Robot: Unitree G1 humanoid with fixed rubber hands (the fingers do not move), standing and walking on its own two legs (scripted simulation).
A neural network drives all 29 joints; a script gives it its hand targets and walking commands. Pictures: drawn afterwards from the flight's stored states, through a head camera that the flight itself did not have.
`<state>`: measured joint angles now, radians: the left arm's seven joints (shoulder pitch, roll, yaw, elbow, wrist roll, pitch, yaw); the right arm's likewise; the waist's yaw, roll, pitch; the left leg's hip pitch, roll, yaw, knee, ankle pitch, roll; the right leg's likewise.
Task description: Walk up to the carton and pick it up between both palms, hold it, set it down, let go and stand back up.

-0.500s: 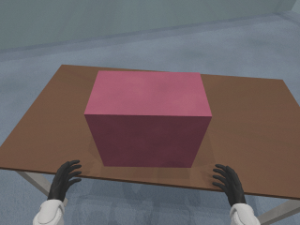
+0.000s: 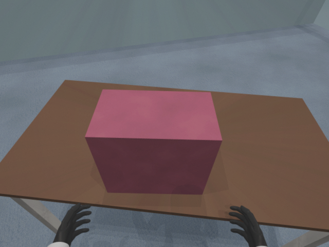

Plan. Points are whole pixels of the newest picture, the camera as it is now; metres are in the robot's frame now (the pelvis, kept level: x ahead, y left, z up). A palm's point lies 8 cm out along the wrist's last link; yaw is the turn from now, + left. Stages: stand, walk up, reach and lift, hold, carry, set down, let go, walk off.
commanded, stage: set down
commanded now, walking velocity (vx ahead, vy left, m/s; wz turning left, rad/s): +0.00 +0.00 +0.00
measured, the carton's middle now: (155, 145) +0.42 +0.05 -0.02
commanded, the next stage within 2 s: let go in 0.38 s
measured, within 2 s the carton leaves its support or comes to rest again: neither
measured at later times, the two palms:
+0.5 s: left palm out of the picture +0.15 +0.24 -0.08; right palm out of the picture +0.15 -0.22 -0.08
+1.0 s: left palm out of the picture +0.14 +0.24 -0.08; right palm out of the picture +0.11 -0.23 -0.10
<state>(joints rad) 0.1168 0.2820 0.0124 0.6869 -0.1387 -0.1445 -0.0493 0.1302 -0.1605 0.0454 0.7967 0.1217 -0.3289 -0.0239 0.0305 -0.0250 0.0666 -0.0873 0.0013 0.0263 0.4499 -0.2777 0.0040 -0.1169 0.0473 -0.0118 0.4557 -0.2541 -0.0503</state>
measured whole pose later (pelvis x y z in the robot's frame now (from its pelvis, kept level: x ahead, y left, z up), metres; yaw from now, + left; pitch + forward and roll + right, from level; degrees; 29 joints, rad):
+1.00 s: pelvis +0.00 +0.00 +0.00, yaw +2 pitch -2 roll -1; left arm 0.17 0.21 0.00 0.62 0.05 0.04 -0.01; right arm 0.23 -0.21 -0.02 0.76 -0.04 -0.04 0.03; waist 0.01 0.01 0.04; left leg -0.17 0.01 0.00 0.49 -0.28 0.01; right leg -0.16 0.05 -0.05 0.43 -0.23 -0.05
